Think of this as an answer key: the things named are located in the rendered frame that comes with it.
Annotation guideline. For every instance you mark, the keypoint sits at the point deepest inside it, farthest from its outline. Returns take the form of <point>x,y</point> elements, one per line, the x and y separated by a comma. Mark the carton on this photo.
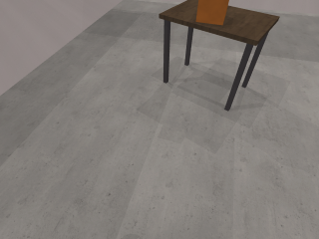
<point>211,11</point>

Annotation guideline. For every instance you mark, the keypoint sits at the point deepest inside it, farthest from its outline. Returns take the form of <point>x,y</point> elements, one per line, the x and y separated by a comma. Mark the table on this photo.
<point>247,26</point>

